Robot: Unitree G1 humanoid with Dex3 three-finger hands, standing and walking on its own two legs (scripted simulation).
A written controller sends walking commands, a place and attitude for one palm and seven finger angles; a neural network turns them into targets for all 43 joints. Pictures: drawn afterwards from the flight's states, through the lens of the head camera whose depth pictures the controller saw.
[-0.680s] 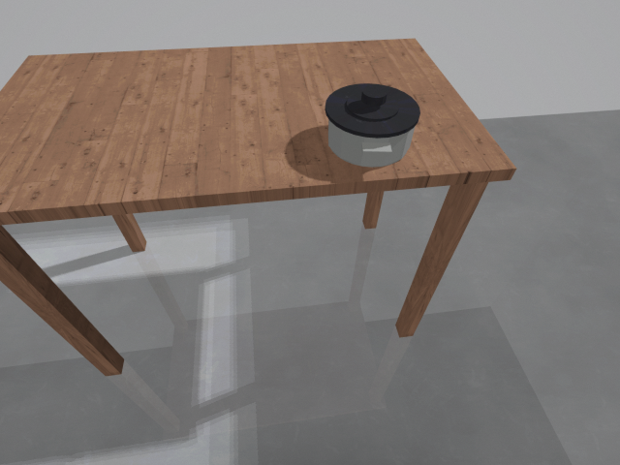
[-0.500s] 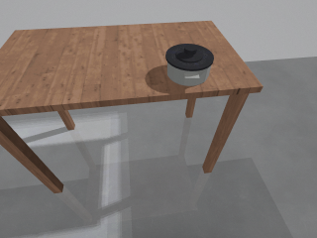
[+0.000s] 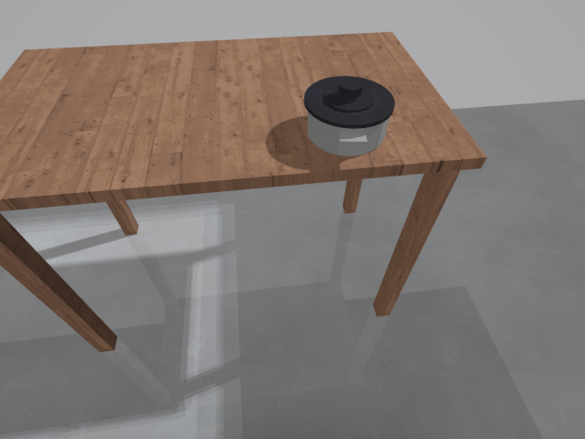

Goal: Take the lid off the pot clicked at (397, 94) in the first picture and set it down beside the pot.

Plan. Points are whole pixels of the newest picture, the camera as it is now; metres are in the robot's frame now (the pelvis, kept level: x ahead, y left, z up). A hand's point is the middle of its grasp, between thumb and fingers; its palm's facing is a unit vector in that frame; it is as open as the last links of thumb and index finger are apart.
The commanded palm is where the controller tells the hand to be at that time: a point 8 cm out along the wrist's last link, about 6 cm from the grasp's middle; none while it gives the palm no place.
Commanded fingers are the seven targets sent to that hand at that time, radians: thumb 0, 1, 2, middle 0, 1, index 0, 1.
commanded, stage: walk to a spot facing it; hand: left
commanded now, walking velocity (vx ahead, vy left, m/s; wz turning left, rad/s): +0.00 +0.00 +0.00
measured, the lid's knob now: (350, 87) +0.71 -0.07 +0.11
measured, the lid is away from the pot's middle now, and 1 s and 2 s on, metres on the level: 0.00 0.00 0.00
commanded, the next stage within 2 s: none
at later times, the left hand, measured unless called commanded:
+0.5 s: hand out of the picture +0.04 +0.16 -0.17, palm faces -0.05 -0.95 -0.30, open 7.3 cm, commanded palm none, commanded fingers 0.00 0.90 0.90 -0.20 -0.30 -0.20 -0.30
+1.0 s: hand (193, 410) +0.19 +0.18 -0.17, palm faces -0.37 -0.89 -0.26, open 7.3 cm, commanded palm none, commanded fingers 0.00 0.90 0.90 -0.20 -0.30 -0.20 -0.30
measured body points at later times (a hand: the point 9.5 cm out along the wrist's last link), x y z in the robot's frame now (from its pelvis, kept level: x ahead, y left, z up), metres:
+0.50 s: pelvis +0.00 -0.04 -0.01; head +0.06 -0.08 +0.43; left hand +0.04 +0.21 -0.14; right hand +0.03 -0.29 -0.18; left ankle -0.03 +0.12 -0.69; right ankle +0.00 -0.12 -0.74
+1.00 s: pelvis +0.03 +0.00 +0.00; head +0.09 +0.01 +0.44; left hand +0.21 +0.22 -0.15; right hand +0.06 -0.28 -0.11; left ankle +0.07 +0.10 -0.74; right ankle -0.02 -0.11 -0.70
